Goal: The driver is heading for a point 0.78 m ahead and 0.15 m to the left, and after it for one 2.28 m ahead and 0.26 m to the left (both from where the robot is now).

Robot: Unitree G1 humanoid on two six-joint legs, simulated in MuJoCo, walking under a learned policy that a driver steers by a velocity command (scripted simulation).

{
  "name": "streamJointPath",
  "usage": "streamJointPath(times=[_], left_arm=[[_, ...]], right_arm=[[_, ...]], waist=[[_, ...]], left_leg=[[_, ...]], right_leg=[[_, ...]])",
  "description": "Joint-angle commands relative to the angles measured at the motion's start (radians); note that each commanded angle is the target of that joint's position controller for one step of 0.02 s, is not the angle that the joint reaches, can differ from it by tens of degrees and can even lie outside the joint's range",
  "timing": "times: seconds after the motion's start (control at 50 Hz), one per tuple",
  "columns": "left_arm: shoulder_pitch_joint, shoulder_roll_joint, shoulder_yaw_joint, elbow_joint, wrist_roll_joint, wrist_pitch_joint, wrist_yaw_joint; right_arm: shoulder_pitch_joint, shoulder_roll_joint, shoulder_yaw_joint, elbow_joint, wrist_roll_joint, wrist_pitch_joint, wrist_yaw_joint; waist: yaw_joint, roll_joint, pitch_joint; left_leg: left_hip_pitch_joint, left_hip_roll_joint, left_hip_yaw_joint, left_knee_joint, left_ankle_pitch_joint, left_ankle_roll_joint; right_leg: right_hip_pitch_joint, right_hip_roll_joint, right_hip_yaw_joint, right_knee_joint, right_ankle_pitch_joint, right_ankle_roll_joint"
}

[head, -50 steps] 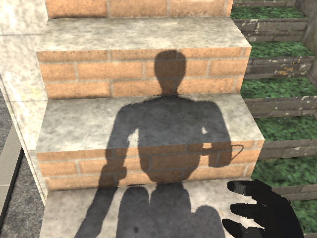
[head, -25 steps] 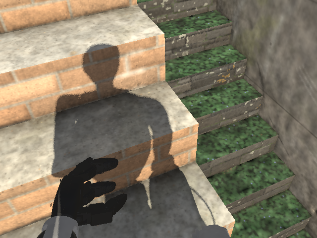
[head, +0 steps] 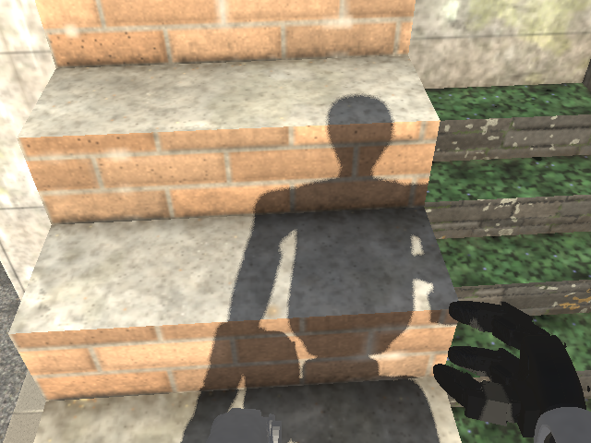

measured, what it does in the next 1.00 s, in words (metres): climbs: left foot 0.19 m higher, then right foot 0.19 m higher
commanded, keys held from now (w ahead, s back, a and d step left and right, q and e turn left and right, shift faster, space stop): w+q+shift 0.08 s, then q+shift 0.28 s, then shift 0.12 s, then e+shift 0.38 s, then w+e+shift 0.14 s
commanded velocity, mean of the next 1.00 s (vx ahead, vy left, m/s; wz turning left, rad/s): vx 0.35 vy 0.00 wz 0.24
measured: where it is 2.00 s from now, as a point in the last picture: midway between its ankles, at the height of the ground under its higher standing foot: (339, 240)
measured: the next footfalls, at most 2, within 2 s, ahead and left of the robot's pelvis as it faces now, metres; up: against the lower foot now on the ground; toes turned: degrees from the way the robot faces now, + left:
left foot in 0.08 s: +0.17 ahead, +0.09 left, +0.19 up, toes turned +2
right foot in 0.54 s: +0.45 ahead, +0.06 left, +0.38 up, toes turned +28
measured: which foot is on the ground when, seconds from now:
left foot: up 0.00-0.06, down 0.08-0.54, up 0.56-0.92, down 0.94-1.00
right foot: down 0.00-0.10, up 0.12-0.52, down 0.54-0.94, up 0.96-1.00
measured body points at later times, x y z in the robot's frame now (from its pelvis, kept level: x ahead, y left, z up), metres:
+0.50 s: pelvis +0.24 +0.06 +0.21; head +0.26 +0.10 +0.66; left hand +0.45 +0.30 +0.19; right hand +0.37 -0.19 +0.10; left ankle +0.13 +0.08 -0.54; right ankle +0.43 +0.03 -0.30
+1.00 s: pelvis +0.33 +0.15 +0.33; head +0.31 +0.16 +0.78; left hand +0.38 +0.45 +0.23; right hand +0.58 +0.02 +0.27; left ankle +0.37 +0.26 -0.37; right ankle +0.37 +0.03 -0.29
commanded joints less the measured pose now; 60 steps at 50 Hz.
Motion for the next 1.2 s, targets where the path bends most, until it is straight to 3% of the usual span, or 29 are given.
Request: streamJointPath(times=[0.02,0.04,0.08,0.1,0.12,0.14,0.16,0.2,0.26,0.38,0.44,0.48,0.52,0.54,0.56,0.58,0.6,0.64,0.7,0.82,0.9,0.92,0.94,0.96,0.98,1.02,1.06,1.12,1.2], left_arm=[[-0.276,0.224,0.034,-0.154,-0.043,-0.013,0.025],[-0.358,0.331,0.06,-0.215,-0.074,-0.019,0.031],[-0.369,0.408,0.092,-0.27,-0.108,0.02,-0.005],[-0.364,0.317,0.083,-0.288,-0.061,0.033,-0.025],[-0.302,0.143,0.059,-0.427,-0.054,0.01,-0.058],[-0.411,0.056,0.022,-0.473,0.027,-0.006,-0.083],[-0.408,-0.003,0.006,-0.533,0.03,-0.02,-0.096],[-0.484,-0.089,-0.049,-0.59,0.023,-0.022,-0.044],[-0.482,-0.037,-0.063,-0.564,0.015,0.011,0.002],[-0.68,-0.124,-0.089,-0.676,-0.007,0.026,0.044],[-0.783,-0.16,-0.104,-0.746,-0.026,0.053,0.032],[-0.535,-0.113,-0.064,-0.645,-0.066,0.071,0.023],[-0.301,-0.021,-0.019,-0.533,-0.094,0.068,0.031],[-0.204,0.049,0.009,-0.462,-0.087,0.061,0.04],[-0.152,0.112,0.035,-0.401,-0.08,0.087,0.041],[-0.188,0.064,0.034,-0.417,-0.099,0.109,0.062],[-0.305,0.077,0.046,-0.427,-0.104,0.107,0.078],[-0.36,-0.043,0.026,-0.337,-0.112,0.083,0.096],[-0.381,-0.043,0.031,-0.308,-0.082,0.056,0.09],[-0.38,0.095,0.078,-0.358,-0.059,0.041,0.11],[-0.291,0.181,0.125,-0.389,-0.018,0.116,0.097],[-0.354,0.162,0.123,-0.401,-0.017,0.117,0.07],[-0.387,0.086,0.11,-0.401,-0.035,0.105,0.039],[-0.449,-0.02,0.074,-0.456,-0.072,0.074,0.018],[-0.398,0.03,0.079,-0.477,-0.059,0.039,0.006],[-0.385,0.098,0.086,-0.439,-0.018,0.035,0.002],[-0.405,0.018,0.05,-0.436,-0.042,0.056,-0.009],[-0.471,-0.029,0.016,-0.44,-0.08,0.061,-0.043],[-0.53,-0.001,0.014,-0.467,-0.069,0.071,-0.023]], right_arm=[[0.169,-0.127,-0.044,-0.048,-0.011,0.019,-0.012],[0.398,-0.157,-0.066,0.021,-0.006,0.014,-0.019],[0.488,-0.211,-0.095,0.055,0.011,-0.015,-0.002],[0.405,-0.243,-0.109,0.08,0.016,-0.021,0.021],[0.164,-0.387,-0.14,0.068,0.011,-0.021,0.02],[0.131,-0.348,-0.13,0.06,0.036,-0.01,-0.008],[0.093,-0.26,-0.092,0.087,0.019,-0.011,-0.031],[0.214,-0.177,-0.057,0.226,-0.014,-0.052,-0.04],[0.271,-0.184,-0.053,0.251,-0.028,-0.098,-0.014],[0.546,-0.231,-0.081,0.337,-0.053,-0.094,-0.003],[0.48,-0.225,-0.088,0.299,-0.039,-0.064,-0.047],[0.336,-0.268,-0.103,0.228,0.01,-0.074,-0.055],[0.381,-0.358,-0.133,0.276,0.072,-0.125,-0.031],[0.372,-0.357,-0.139,0.289,0.068,-0.146,-0.003],[0.404,-0.252,-0.121,0.28,0.037,-0.151,0.017],[0.466,-0.225,-0.109,0.282,-0.027,-0.138,0.044],[0.427,-0.205,-0.093,0.229,-0.05,-0.112,0.055],[0.277,-0.121,-0.036,0.162,-0.097,-0.075,0.061],[0.218,-0.089,-0.001,0.079,-0.078,-0.04,0.024],[0.121,-0.109,0.011,-0.073,-0.086,-0.027,0.005],[0.144,-0.07,0.039,-0.052,-0.003,-0.011,-0.002],[0.342,-0.108,0.017,0.011,0.015,-0.02,-0.013],[0.468,-0.172,-0.014,0.073,-0.011,-0.04,-0.009],[0.507,-0.3,-0.045,0.072,-0.042,-0.044,-0.018],[0.271,-0.276,-0.039,-0.021,-0.068,-0.051,-0.035],[0.108,-0.187,-0.023,-0.017,-0.05,-0.081,-0.031],[0.208,-0.139,-0.013,0.086,-0.073,-0.103,-0.043],[0.406,-0.15,-0.033,0.251,-0.073,-0.146,-0.026],[0.447,-0.182,-0.055,0.328,-0.066,-0.164,-0.001]], waist=[[-0.233,-0.149,0.01],[-0.318,-0.189,-0.137],[-0.322,-0.172,-0.24],[-0.245,-0.091,-0.106],[-0.003,0.246,-0.134],[-0.014,0.155,-0.108],[0.023,0.177,-0.069],[0.048,0.125,0.171],[0.05,-0.038,0.181],[-0.071,-0.028,0.023],[-0.056,0.042,0.063],[0.052,0.106,-0.196],[0.13,0.146,-0.272],[0.176,0.002,-0.304],[0.141,-0.362,-0.301],[0.113,-0.192,-0.391],[0.052,-0.138,-0.316],[-0.032,0.128,0.002],[-0.07,0.092,0.104],[-0.074,0.006,-0.033],[0.022,-0.15,-0.11],[-0.073,-0.122,-0.139],[-0.149,0.091,-0.129],[-0.155,0.357,-0.148],[-0.024,0.329,-0.119],[0.07,0.152,0.007],[0.062,0.074,0.021],[0.007,0.034,0.054],[0.004,0.088,0.05]], left_leg=[[0.702,-0.031,0.169,-0.408,-0.098,0.036],[0.879,-0.064,0.179,-0.411,-0.161,0.028],[1.026,-0.119,0.054,-0.937,-0.314,0.028],[0.989,-0.102,-0.222,-1.192,-0.379,0.085],[1.182,0.049,-0.902,-1.585,-0.24,0.168],[0.934,0.051,-1.055,-1.816,-0.326,0.132],[0.738,0.049,-1.07,-1.842,-0.503,0.14],[0.614,0.022,-0.837,-1.73,-0.192,0.068],[0.726,0.015,-0.609,-1.656,0.186,0.037],[1.15,0.048,-0.557,-1.675,0.567,0.039],[1.045,0.114,-0.497,-1.874,0.845,0.041],[0.967,0.111,-0.342,-1.777,1.667,-0.046],[1.094,0.16,-0.389,-1.586,1.828,-0.111],[1.106,0.079,-0.351,-1.297,1.487,-0.167],[0.853,-0.127,-0.288,-0.784,-0.041,-0.24],[0.775,-0.172,-0.361,-0.405,-0.038,-0.272],[0.657,-0.134,-0.283,-0.254,0.025,-0.257],[0.494,-0.022,-0.202,-0.322,0.169,-0.206],[0.461,0.015,-0.15,-0.184,0.197,-0.228],[0.459,0.083,-0.157,-0.517,0.229,-0.228],[1.014,-0.059,0.125,-1.269,-0.188,-0.191],[1.23,-0.035,0.08,-1.409,-0.04,-0.173],[1.392,0.084,-0.127,-1.479,-0.133,-0.154],[1.33,0.403,-0.703,-1.83,-0.576,-0.169],[1.17,0.464,-0.969,-2.0,-0.792,-0.162],[0.95,0.413,-0.664,-1.882,-0.621,-0.161],[0.917,0.308,-0.366,-1.747,-0.367,-0.112],[0.995,0.337,-0.284,-1.754,-0.348,-0.075],[1.088,0.451,-0.243,-1.874,-0.354,-0.006]], right_leg=[[-0.358,-0.074,-0.151,-0.202,1.3,-0.177],[-0.247,-0.142,-0.089,-0.032,1.935,-0.208],[-0.136,-0.129,0.025,0.483,1.733,-0.244],[-0.32,-0.036,0.117,0.879,1.081,-0.213],[-0.839,0.231,0.288,1.269,0.249,-0.105],[-0.895,0.219,0.443,1.627,0.159,-0.093],[-0.892,0.245,0.466,1.832,0.217,-0.111],[-1.073,0.199,0.441,1.894,0.217,-0.14],[-1.174,0.198,0.408,1.753,0.078,-0.142],[-1.462,0.259,0.333,1.919,-0.111,-0.209],[-1.168,0.22,0.274,1.479,-0.181,-0.217],[-0.56,0.268,0.184,1.135,-0.123,-0.245],[-0.335,0.276,0.227,0.761,0.064,-0.222],[-0.201,0.254,0.356,0.527,0.102,-0.259],[-0.028,0.032,0.763,0.504,1.014,-0.429],[-0.156,-0.058,1.147,0.316,1.04,-0.546],[-0.289,-0.043,1.262,0.202,0.418,-0.561],[-0.52,0.101,0.94,0.311,-0.047,-0.444],[-0.685,0.182,0.768,0.277,-0.028,-0.397],[-0.573,0.209,0.751,0.322,0.183,-0.389],[-0.709,0.258,0.719,0.107,-0.206,-0.319],[-0.81,0.249,0.745,0.205,-0.465,-0.3],[-0.999,0.344,0.626,0.614,-0.463,-0.241],[-1.13,0.431,0.45,1.038,-0.209,-0.173],[-1.166,0.359,0.504,1.383,-0.031,-0.135],[-1.155,0.309,0.424,1.703,0.149,-0.091],[-1.144,0.31,0.471,1.724,0.181,-0.117],[-1.227,0.313,0.432,1.697,0.206,-0.181],[-1.373,0.268,0.411,1.909,0.194,-0.191]])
